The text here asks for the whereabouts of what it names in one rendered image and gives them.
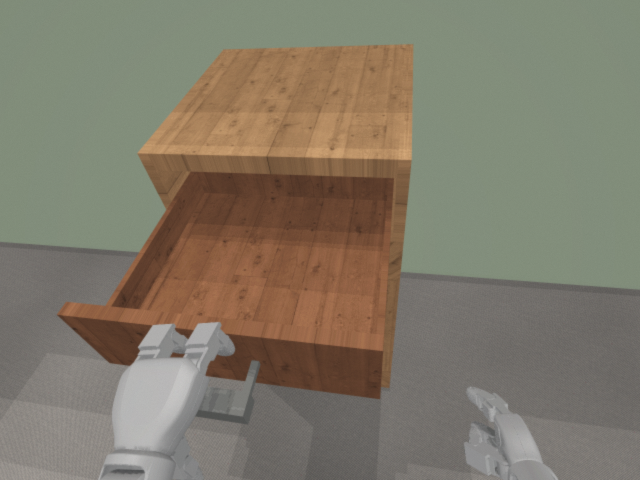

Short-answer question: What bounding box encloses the robot right forearm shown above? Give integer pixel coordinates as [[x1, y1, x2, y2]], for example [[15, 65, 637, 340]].
[[508, 460, 558, 480]]

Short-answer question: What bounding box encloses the robot right hand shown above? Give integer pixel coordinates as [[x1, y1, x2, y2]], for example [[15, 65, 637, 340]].
[[464, 387, 543, 480]]

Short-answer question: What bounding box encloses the robot left forearm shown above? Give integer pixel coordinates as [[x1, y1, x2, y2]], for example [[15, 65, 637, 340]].
[[98, 449, 176, 480]]

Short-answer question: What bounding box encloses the handle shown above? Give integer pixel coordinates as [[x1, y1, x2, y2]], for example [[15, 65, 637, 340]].
[[196, 360, 261, 425]]

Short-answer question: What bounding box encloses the drawer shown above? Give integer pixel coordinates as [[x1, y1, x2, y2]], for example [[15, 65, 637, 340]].
[[57, 172, 394, 399]]

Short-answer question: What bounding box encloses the cabinet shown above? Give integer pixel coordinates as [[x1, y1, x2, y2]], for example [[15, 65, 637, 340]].
[[137, 44, 413, 388]]

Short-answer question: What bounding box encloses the robot left hand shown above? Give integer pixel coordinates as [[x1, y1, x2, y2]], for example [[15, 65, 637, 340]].
[[112, 322, 235, 480]]

